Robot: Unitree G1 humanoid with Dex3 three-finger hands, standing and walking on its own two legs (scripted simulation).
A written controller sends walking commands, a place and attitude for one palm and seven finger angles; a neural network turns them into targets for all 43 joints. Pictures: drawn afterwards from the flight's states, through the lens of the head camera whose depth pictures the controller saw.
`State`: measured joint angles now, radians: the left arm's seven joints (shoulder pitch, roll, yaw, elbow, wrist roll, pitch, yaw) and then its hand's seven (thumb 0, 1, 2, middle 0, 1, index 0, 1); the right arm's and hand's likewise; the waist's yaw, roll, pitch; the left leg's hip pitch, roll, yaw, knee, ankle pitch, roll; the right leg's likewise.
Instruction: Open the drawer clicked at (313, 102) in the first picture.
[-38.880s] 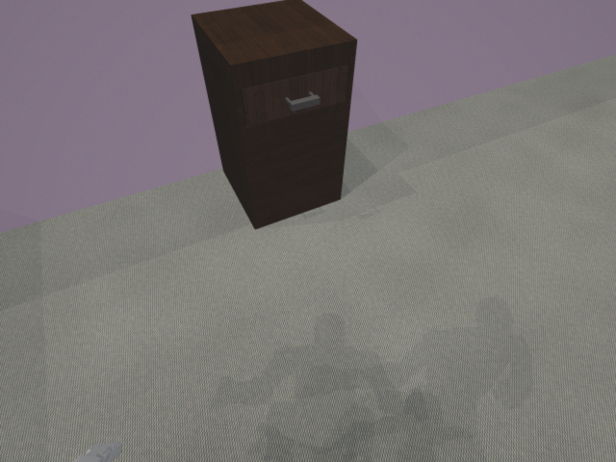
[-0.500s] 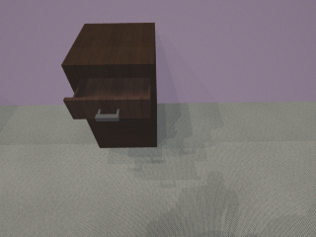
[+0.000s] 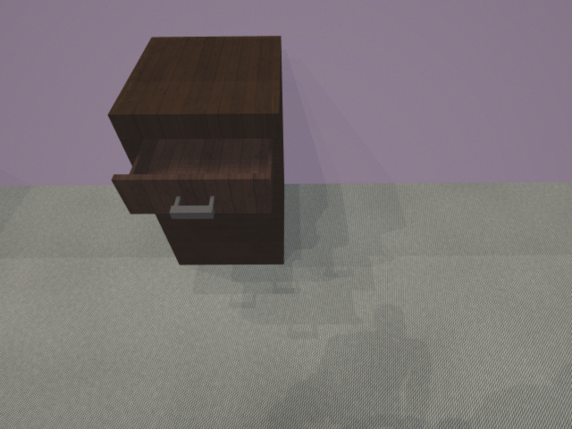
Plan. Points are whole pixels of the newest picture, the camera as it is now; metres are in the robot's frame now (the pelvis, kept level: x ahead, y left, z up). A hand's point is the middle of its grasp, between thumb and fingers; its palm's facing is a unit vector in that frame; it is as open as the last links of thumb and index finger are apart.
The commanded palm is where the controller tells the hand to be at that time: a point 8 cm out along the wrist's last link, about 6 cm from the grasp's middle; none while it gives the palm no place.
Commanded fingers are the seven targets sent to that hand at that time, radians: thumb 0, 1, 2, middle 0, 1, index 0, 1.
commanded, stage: look to check the result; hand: left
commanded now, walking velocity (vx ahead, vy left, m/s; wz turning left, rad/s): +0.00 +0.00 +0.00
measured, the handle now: (193, 206) +0.64 +0.27 -0.19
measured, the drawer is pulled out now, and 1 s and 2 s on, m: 0.15 0.15 0.15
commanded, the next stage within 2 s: take the last steps up to it in 0.16 s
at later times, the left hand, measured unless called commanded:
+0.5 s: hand out of the picture +0.01 +0.17 -0.18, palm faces +0.05 -0.98 -0.20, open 7.4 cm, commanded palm none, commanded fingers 0.00 0.90 0.90 -0.20 -0.30 -0.20 -0.30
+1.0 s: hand out of the picture +0.07 +0.20 -0.18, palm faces +0.04 -0.96 -0.26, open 7.3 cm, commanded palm none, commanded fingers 0.00 0.90 0.90 -0.20 -0.30 -0.20 -0.30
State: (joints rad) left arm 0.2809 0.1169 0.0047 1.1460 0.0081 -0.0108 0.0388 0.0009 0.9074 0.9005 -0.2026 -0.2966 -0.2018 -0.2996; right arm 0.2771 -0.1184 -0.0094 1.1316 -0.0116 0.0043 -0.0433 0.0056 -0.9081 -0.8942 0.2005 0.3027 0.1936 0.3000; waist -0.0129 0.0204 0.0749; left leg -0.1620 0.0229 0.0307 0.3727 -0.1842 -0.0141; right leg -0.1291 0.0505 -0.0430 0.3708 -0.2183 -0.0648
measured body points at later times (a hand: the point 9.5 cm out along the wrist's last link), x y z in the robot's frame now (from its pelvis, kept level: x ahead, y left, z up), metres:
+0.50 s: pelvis +0.02 +0.00 +0.00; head +0.04 -0.01 +0.44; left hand +0.00 +0.22 -0.16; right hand -0.01 -0.21 -0.17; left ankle +0.01 +0.13 -0.74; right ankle -0.01 -0.07 -0.75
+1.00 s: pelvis +0.05 +0.01 -0.01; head +0.10 -0.01 +0.44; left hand +0.07 +0.25 -0.16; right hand +0.05 -0.21 -0.17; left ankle +0.01 +0.13 -0.74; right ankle -0.01 -0.07 -0.74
